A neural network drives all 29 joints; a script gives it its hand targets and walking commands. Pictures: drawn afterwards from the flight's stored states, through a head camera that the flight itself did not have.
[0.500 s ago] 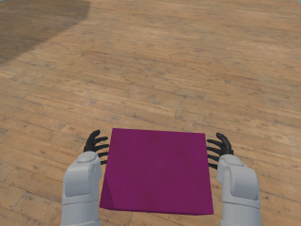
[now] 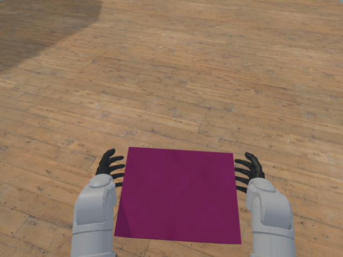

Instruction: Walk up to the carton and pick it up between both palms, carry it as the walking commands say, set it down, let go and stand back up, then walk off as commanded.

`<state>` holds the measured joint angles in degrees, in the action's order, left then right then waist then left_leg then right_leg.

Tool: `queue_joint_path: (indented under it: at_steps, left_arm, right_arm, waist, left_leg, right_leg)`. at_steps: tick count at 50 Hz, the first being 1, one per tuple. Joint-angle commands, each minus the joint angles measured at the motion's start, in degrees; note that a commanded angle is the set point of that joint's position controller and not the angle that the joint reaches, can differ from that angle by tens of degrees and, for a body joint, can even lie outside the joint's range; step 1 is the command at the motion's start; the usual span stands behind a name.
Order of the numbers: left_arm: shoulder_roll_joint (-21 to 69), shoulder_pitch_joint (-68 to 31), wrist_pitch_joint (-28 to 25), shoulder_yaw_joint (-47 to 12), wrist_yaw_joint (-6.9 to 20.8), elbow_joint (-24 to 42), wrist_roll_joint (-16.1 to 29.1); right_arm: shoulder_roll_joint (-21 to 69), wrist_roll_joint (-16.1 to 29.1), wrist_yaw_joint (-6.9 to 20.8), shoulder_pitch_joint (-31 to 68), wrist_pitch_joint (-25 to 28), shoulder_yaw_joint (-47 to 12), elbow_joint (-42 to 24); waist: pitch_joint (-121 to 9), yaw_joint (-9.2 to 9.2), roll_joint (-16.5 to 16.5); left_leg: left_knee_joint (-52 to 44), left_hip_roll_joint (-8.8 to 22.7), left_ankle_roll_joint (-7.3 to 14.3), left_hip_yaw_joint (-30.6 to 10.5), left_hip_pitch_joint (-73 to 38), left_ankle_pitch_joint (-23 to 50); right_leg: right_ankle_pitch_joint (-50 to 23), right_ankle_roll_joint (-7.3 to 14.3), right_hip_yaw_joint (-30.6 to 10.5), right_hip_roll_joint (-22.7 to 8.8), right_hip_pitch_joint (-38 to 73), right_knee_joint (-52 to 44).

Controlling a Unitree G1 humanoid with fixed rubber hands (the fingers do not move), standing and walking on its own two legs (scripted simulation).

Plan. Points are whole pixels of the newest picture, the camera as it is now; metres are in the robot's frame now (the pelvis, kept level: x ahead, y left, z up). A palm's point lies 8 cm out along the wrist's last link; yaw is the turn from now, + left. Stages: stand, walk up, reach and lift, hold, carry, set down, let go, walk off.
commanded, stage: carry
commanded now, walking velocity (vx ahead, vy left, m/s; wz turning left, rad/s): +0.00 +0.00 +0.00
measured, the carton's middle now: (177, 197) +0.29 +0.00 -0.03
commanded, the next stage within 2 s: none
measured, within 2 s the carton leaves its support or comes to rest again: neither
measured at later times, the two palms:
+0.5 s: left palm (111, 182) +0.27 +0.16 +0.06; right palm (260, 186) +0.27 -0.18 +0.06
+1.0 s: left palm (117, 181) +0.28 +0.14 +0.06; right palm (265, 186) +0.28 -0.19 +0.06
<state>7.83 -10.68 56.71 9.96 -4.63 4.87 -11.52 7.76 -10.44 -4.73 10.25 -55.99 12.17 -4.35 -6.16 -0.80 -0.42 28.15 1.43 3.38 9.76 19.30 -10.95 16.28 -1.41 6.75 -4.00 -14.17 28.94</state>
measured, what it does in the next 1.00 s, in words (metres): stands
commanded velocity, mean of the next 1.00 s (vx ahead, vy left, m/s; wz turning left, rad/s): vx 0.01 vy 0.00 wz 0.00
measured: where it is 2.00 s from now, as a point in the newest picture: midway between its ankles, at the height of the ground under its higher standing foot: (151, 240)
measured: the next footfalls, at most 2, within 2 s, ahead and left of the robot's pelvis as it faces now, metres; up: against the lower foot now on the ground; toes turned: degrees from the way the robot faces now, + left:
right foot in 1.64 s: +0.33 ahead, -0.05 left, +0.00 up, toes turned -11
left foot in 2.00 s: +0.60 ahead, +0.28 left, +0.00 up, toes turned +10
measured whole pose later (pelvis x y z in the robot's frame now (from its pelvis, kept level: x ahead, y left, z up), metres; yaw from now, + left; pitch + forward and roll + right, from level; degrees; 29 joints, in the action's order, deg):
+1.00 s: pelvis +0.00 -0.02 +0.00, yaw +0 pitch +2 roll +0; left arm 7.6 -9.3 51.1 10.5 -3.6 1.9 -11.9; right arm 7.7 -11.0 -4.2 9.6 -51.0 11.6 -1.0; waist -6.2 -0.5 -0.3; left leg 27.6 3.2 1.3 9.3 19.0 -10.6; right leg 16.7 0.7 7.0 -2.2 -14.2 28.9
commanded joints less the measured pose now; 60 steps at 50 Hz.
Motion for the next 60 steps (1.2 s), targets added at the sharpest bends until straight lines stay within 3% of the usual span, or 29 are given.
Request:
queue_joint_path:
  at_steps: [1, 50, 52, 53, 54, 55, 56, 57, 58, 60]
  left_arm:
    - [46.1, -25.5, -0.8, -35.5, 15.4, 1.3, 20.2]
    - [43.7, -23.3, -6.4, -33.6, 15.8, -0.9, 17.6]
    - [42.8, -21.5, -7.3, -31.9, 15.9, -3.9, 16.3]
    - [44.9, -23.7, -6.1, -37.9, 15.8, 6.2, 21.4]
    - [46.4, -24.8, -3.6, -41.6, 15.6, 11.5, 24.5]
    - [45.8, -23.7, -1.5, -41.7, 15.5, 11.4, 24.4]
    - [45.9, -23.5, 0.8, -44.6, 15.4, 16.7, 26.3]
    - [44.3, -20.6, 2.2, -41.7, 15.4, 12.0, 24.1]
    - [43.8, -18.9, 3.1, -41.0, 15.4, 10.3, 23.5]
    - [45.6, -19.6, 5.1, -43.9, 15.6, 15.3, 26.4]
  right_arm:
    - [45.3, 20.4, 16.0, 26.3, 0.1, -36.0, -1.6]
    - [44.5, 17.5, 15.7, 24.3, 5.4, -34.9, 1.1]
    - [43.6, 15.9, 15.9, 23.6, 6.4, -33.4, 3.5]
    - [45.6, 20.7, 15.8, 26.5, 5.2, -39.5, -6.9]
    - [47.1, 23.7, 15.8, 27.5, 2.7, -43.0, -11.6]
    - [46.8, 23.7, 15.7, 26.6, 0.4, -42.5, -10.9]
    - [47.0, 26.0, 15.7, 27.9, -2.1, -45.3, -16.2]
    - [45.2, 23.7, 15.6, 25.9, -3.6, -42.6, -11.7]
    - [44.4, 22.9, 15.7, 24.3, -4.5, -41.6, -10.1]
    - [46.2, 25.3, 16.0, 23.0, -6.5, -43.7, -13.5]
  waist:
    - [-11.1, 0.06, 0.7]
    - [-11.3, 0.31, 0.2]
    - [-11.2, -0.01, 0.8]
    - [-10.0, -0.28, -0.3]
    - [-8.3, -0.32, -3.3]
    - [-6.6, -0.36, -7.9]
    - [-4.3, -0.47, -11.1]
    - [-2.7, -0.43, -10.5]
    - [-2.5, -0.56, -9.0]
    - [-3.6, -0.62, -7.3]
  left_leg:
    - [-5.3, 7.8, -1.2, -9.7, -7.9, 5.2]
    - [-3.8, 7.8, -1.8, -8.0, -8.6, 7.3]
    - [-2.5, 5.4, -1.5, -6.9, -7.5, -2.6]
    - [-0.7, 4.1, -1.8, -5.6, -4.9, -9.9]
    - [3.1, 2.3, -2.6, -3.9, -0.1, -15.6]
    - [9.2, 0.3, -3.7, -1.8, 5.4, -16.4]
    - [13.3, 0.9, -3.9, -3.0, 11.0, -14.8]
    - [12.2, 1.8, -3.7, -5.0, 14.6, -14.5]
    - [10.1, 1.9, -3.5, -5.4, 15.1, -13.7]
    - [4.2, 0.8, -3.6, -3.8, 11.6, -11.1]
  right_leg:
    - [-5.8, 1.9, -5.1, -4.5, 0.0, -4.2]
    - [-9.9, 3.3, -6.0, -4.6, 0.0, -5.0]
    - [0.8, 4.0, -6.8, -4.9, -1.2, -5.4]
    - [11.0, 4.4, -9.1, -6.3, -1.6, -7.7]
    - [21.6, 5.8, -14.2, -9.1, -1.1, -11.9]
    - [28.8, 8.0, -21.2, -13.3, 0.8, -17.4]
    - [30.2, 10.3, -25.5, -17.7, 2.9, -21.0]
    - [26.8, 11.2, -25.8, -19.3, 5.0, -22.4]
    - [21.1, 11.0, -23.7, -19.0, 6.8, -21.9]
    - [11.3, 9.6, -18.1, -17.0, 9.5, -20.2]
